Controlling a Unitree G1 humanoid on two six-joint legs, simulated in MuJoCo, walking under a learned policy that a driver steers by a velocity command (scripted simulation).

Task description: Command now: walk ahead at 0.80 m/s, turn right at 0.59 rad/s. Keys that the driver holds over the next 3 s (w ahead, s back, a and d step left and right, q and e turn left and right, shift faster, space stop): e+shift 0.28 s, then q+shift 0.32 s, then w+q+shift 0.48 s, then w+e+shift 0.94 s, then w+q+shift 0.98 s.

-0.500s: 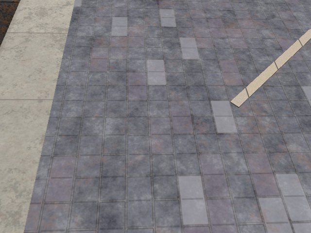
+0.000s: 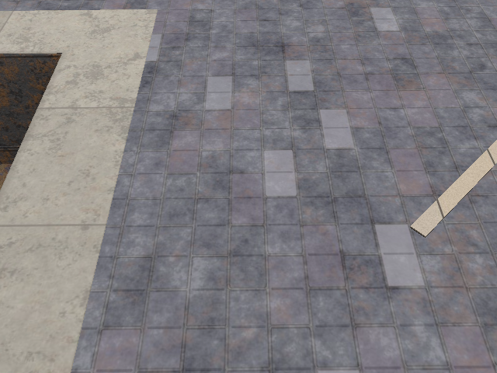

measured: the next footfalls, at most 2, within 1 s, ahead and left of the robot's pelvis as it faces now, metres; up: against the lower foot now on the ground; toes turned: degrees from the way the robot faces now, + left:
right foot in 0.08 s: +0.24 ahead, -0.12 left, +0.00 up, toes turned -7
left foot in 0.54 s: +0.53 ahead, -0.10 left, +0.00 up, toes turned -19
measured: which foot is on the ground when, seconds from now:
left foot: down 0.00-0.06, up 0.08-0.52, down 0.54-0.92, up 0.94-1.00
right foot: up 0.00-0.06, down 0.08-0.56, up 0.58-0.90, down 0.92-1.00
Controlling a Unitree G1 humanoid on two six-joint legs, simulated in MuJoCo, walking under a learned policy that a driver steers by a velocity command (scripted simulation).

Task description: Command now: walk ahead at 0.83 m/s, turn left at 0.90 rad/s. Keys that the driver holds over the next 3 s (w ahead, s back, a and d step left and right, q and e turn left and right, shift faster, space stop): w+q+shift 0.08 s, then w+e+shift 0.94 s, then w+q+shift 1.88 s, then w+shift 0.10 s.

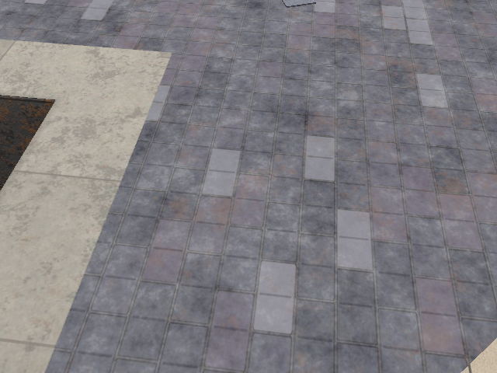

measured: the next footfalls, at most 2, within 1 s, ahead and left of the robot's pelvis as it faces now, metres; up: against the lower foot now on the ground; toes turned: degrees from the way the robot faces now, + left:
left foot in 0.32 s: +0.32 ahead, +0.23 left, +0.00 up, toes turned +9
right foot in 0.76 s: +0.75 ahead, +0.05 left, +0.00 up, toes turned -16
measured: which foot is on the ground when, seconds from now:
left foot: up 0.00-0.30, down 0.32-0.76, up 0.78-1.00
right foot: down 0.00-0.32, up 0.34-0.74, down 0.76-1.00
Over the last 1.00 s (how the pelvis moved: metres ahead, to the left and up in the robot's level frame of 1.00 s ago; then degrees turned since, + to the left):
0.48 -0.14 0.02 4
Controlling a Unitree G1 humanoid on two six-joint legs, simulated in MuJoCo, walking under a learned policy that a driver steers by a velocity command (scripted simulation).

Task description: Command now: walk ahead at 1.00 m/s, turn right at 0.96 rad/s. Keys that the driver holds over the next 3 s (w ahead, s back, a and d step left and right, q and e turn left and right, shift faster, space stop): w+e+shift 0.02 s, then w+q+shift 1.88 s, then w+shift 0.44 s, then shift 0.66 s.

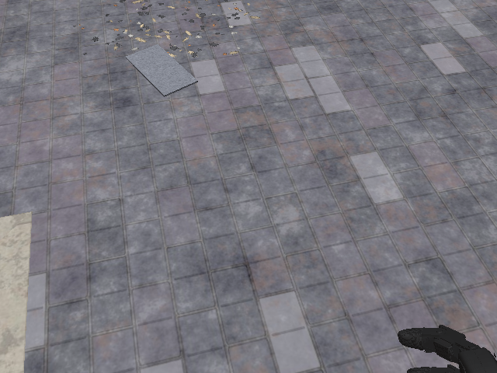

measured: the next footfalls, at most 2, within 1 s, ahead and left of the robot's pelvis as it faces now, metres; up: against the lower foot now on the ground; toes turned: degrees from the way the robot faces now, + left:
left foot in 0.20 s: +0.42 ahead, +0.15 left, +0.00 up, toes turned -4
right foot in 0.64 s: +0.83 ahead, -0.02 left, +0.00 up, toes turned +17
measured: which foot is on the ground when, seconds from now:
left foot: up 0.00-0.18, down 0.20-0.64, up 0.66-1.00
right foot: down 0.00-0.20, up 0.22-0.62, down 0.64-1.00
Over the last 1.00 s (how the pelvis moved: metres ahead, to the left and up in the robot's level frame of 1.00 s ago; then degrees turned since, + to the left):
0.76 0.05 -0.01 -25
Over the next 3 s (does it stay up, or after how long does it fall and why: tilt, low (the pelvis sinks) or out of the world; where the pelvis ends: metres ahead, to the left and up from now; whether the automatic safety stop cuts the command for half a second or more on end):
stays up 1.46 1.51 0.00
